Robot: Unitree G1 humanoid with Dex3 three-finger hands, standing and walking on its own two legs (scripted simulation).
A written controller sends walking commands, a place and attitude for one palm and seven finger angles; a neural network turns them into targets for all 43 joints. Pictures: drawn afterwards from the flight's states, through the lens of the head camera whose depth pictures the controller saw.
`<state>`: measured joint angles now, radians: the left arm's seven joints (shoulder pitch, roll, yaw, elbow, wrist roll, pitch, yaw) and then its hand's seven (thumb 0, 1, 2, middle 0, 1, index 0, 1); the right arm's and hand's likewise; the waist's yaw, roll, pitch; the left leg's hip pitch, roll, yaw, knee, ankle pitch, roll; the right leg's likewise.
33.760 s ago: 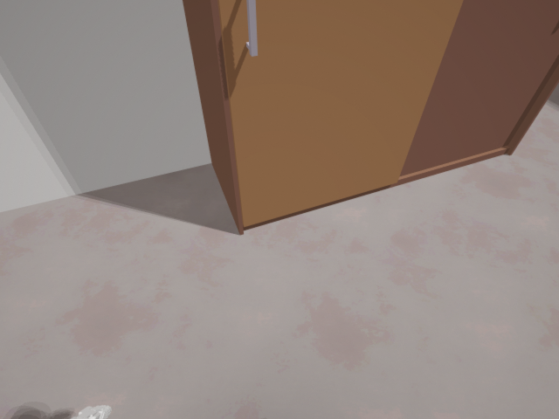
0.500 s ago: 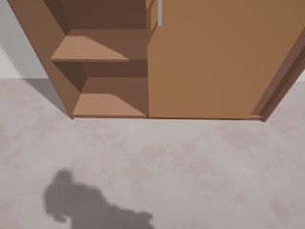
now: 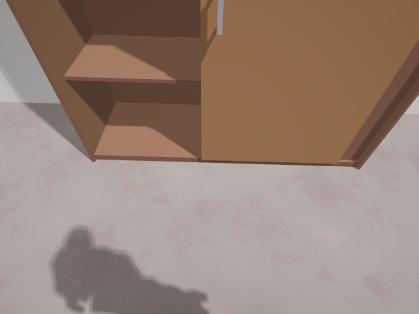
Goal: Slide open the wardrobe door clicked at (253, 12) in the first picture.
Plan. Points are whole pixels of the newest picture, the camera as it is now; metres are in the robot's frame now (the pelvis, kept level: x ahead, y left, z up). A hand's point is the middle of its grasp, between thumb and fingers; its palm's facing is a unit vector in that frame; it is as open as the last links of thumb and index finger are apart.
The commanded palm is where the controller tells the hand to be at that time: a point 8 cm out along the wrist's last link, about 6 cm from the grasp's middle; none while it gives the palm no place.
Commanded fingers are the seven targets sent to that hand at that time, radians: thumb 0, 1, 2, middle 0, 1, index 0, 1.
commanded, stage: look to check the result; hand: left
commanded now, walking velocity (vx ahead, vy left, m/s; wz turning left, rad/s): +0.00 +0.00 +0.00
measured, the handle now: (220, 5) +1.02 +0.01 +0.15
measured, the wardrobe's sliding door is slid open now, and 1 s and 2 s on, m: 0.66 0.66 0.66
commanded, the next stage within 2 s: stand and wait in 0.36 s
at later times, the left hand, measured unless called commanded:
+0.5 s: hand out of the picture +0.09 +0.24 -0.16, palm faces -0.03 -0.94 -0.34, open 7.4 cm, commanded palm none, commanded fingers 0.00 0.90 0.90 -0.20 -0.30 -0.20 -0.30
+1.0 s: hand out of the picture +0.08 +0.23 -0.16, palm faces -0.03 -0.95 -0.32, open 7.4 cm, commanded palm none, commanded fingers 0.00 0.90 0.90 -0.20 -0.30 -0.20 -0.30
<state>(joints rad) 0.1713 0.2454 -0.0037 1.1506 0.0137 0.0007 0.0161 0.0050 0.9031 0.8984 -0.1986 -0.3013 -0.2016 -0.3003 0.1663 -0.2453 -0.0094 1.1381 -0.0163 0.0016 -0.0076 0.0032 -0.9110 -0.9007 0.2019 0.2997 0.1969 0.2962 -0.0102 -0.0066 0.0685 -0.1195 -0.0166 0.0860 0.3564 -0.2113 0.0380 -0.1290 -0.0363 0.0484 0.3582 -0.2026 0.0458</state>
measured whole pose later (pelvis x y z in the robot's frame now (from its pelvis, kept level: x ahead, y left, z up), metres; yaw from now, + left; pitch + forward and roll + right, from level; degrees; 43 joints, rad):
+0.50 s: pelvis +0.00 +0.00 +0.00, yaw +0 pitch -2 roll +0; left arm 0.08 0.34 0.00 1.13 0.01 -0.01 0.00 0.01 0.90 0.90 -0.20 -0.30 -0.20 -0.30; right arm 0.08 -0.35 -0.01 1.12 -0.02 0.00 0.01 0.00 -0.91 -0.90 0.20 0.30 0.20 0.30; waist -0.01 0.00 0.06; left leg -0.10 -0.02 0.08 0.31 -0.19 0.03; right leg -0.11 -0.04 0.04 0.32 -0.18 0.04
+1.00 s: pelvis +0.01 -0.01 +0.00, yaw +1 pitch -2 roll +0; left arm 0.09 0.33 -0.01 1.13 0.01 -0.01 0.00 0.01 0.90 0.90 -0.20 -0.30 -0.20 -0.30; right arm 0.09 -0.34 -0.01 1.12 -0.01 0.00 0.01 0.00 -0.91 -0.90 0.20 0.30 0.20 0.30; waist -0.01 0.00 0.07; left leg -0.08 0.00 0.06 0.29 -0.19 0.02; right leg -0.09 -0.02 0.02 0.30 -0.19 0.03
